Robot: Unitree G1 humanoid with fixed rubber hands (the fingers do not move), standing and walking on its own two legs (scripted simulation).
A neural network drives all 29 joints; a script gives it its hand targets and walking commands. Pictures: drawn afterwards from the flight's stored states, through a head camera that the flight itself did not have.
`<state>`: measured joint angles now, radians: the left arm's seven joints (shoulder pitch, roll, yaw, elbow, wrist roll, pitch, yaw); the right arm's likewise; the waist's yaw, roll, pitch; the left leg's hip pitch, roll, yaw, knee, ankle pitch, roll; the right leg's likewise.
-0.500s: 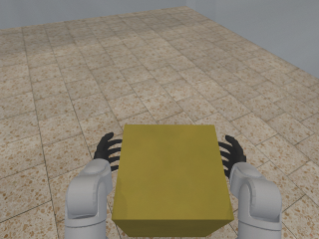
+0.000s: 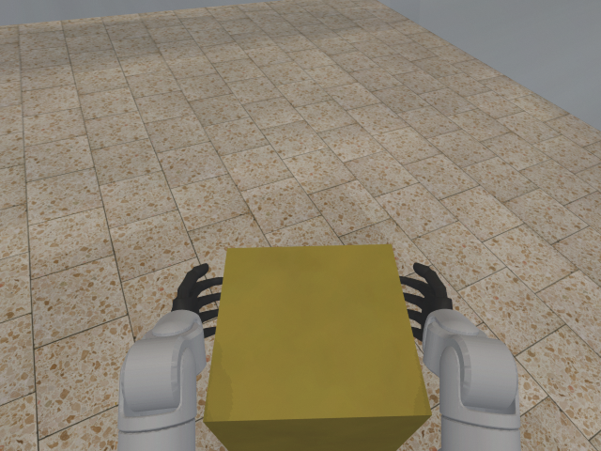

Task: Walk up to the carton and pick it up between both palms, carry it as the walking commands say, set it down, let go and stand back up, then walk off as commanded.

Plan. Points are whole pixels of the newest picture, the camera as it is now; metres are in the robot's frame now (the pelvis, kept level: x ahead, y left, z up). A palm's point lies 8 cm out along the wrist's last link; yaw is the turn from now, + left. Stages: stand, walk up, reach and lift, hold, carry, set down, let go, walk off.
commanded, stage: carry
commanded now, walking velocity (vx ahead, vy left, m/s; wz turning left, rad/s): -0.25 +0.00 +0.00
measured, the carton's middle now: (311, 360) +0.26 +0.00 -0.02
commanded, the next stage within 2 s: none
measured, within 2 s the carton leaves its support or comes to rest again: neither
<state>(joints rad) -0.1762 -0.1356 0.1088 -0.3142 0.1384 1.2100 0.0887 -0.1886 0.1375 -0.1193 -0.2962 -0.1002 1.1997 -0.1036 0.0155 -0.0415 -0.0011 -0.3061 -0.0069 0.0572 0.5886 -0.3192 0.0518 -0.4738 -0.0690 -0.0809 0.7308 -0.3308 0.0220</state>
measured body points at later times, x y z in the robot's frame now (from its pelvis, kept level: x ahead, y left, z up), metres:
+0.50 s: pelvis -0.21 +0.00 +0.00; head -0.21 -0.01 +0.45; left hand +0.07 +0.14 +0.08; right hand +0.07 -0.16 +0.08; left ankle -0.04 +0.09 -0.70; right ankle -0.25 -0.10 -0.73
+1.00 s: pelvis -0.38 +0.06 +0.01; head -0.37 +0.10 +0.46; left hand -0.11 +0.23 +0.06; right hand -0.10 -0.07 +0.08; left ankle -0.38 +0.13 -0.73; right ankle -0.35 -0.10 -0.67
